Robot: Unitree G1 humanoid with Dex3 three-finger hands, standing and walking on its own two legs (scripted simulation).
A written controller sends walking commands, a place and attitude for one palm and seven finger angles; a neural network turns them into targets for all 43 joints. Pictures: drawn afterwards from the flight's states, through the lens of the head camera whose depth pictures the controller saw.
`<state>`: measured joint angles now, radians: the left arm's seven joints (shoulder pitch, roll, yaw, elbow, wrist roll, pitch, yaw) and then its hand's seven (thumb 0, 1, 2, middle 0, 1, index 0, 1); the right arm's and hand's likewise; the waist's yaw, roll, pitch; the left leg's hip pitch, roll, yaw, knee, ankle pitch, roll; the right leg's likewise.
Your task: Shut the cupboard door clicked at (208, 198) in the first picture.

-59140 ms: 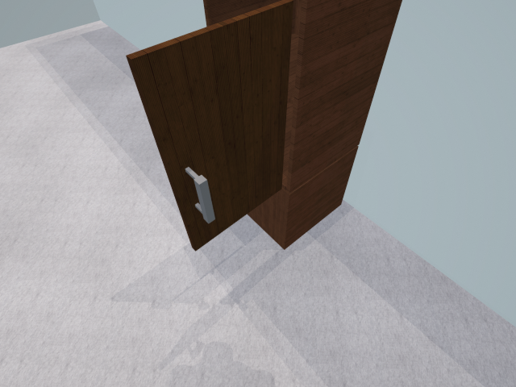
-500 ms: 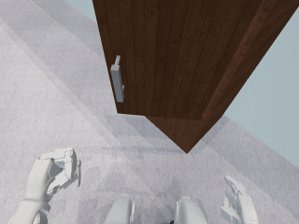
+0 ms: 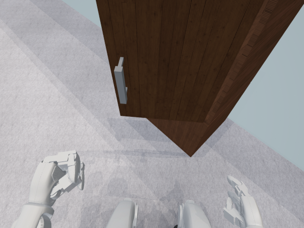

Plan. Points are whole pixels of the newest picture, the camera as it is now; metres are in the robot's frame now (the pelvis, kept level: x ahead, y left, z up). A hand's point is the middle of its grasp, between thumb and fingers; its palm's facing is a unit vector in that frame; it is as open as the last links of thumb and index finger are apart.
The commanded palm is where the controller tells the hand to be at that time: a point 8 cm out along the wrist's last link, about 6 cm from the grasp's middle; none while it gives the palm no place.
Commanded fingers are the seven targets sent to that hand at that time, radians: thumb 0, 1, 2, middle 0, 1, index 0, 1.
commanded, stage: bring the fist close to the handle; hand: left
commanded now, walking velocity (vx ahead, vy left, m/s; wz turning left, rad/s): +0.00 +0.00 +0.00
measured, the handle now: (122, 81) +0.53 +0.14 +0.03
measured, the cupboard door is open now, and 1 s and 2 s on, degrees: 41 41 35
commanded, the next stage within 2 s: push the door shut along its arc in 1.32 s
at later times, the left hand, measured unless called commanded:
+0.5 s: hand (113, 137) +0.33 +0.13 +0.04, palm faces -0.08 -1.00 -0.03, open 3.1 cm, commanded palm +0.33 +0.18 +0.04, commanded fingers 0.00 0.90 0.90 -1.30 -1.50 -1.30 -1.50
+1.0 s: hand (128, 105) +0.44 +0.11 +0.03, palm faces -0.04 -1.00 -0.02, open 3.1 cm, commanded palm +0.41 +0.16 +0.03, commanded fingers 0.00 0.90 0.90 -1.30 -1.50 -1.30 -1.50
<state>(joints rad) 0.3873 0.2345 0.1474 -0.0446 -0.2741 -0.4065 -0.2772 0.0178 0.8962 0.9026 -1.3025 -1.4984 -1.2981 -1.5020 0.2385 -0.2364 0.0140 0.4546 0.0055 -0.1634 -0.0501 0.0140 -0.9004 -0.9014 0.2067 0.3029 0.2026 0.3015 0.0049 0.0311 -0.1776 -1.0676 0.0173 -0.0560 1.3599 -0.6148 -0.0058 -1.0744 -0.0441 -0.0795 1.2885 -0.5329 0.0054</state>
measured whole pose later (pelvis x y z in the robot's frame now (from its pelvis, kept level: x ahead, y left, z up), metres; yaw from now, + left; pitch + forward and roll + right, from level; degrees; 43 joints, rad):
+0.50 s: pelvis +0.00 +0.00 +0.00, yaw +0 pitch +20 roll -2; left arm -0.07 0.18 0.05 0.28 -0.15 -0.38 -0.12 0.02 0.90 0.90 -1.30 -1.50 -1.30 -1.50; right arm 0.25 -0.24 0.02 0.53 -0.01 -0.12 -0.03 0.01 -0.90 -0.90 0.21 0.30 0.20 0.30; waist -0.03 0.03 -0.17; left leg -1.09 0.01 -0.04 1.33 -0.59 -0.01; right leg -1.11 -0.05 -0.06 1.27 -0.52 0.01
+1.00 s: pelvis +0.00 -0.01 +0.00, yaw -1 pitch +24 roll -1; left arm -0.57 0.21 0.19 0.81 -0.11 -0.49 -0.07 0.02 0.90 0.90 -1.30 -1.50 -1.30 -1.50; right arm 0.27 -0.24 -0.01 0.61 -0.03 -0.06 -0.01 0.01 -0.90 -0.90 0.21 0.30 0.20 0.30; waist -0.10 0.03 -0.17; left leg -1.17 0.02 -0.02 1.33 -0.58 -0.01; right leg -1.21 -0.04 -0.05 1.30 -0.51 0.00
